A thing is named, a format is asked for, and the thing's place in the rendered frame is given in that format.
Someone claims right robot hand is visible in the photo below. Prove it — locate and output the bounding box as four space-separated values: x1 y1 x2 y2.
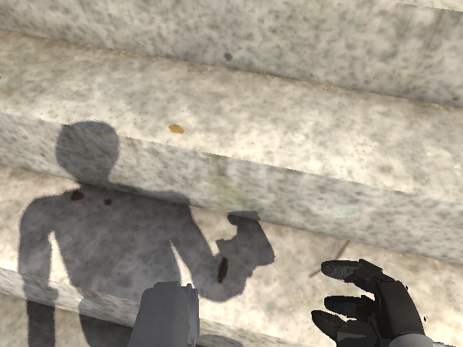
311 259 426 347

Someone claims left robot thigh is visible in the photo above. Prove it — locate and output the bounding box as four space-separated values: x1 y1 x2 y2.
128 281 200 347

